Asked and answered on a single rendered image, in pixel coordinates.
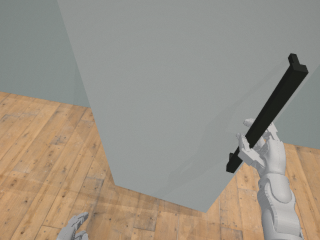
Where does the left robot hand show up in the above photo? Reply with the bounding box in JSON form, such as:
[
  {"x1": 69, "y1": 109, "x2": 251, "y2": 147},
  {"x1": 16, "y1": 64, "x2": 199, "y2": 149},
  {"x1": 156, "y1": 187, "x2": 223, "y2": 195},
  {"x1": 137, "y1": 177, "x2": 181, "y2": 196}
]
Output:
[{"x1": 56, "y1": 212, "x2": 89, "y2": 240}]

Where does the fridge door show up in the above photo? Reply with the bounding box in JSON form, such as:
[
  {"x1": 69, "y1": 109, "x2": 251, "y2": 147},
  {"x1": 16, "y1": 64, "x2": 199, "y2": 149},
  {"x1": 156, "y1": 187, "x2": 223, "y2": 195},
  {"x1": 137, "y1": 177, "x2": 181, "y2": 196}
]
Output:
[{"x1": 57, "y1": 0, "x2": 320, "y2": 213}]

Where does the right robot hand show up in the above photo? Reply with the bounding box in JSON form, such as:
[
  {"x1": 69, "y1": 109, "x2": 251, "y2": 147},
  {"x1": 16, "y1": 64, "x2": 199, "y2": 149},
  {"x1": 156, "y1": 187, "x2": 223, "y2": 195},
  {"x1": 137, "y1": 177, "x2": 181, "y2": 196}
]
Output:
[{"x1": 235, "y1": 118, "x2": 286, "y2": 178}]

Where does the robot right forearm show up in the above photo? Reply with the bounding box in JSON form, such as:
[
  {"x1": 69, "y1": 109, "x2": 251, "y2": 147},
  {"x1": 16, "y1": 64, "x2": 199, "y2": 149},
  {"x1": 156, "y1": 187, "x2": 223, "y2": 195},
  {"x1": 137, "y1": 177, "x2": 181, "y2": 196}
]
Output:
[{"x1": 257, "y1": 173, "x2": 305, "y2": 240}]

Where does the handle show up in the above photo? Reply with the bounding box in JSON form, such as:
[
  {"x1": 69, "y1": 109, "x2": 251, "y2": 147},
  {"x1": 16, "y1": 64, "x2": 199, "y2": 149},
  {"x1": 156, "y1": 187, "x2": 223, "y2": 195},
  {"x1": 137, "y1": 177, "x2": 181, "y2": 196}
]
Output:
[{"x1": 226, "y1": 53, "x2": 309, "y2": 174}]

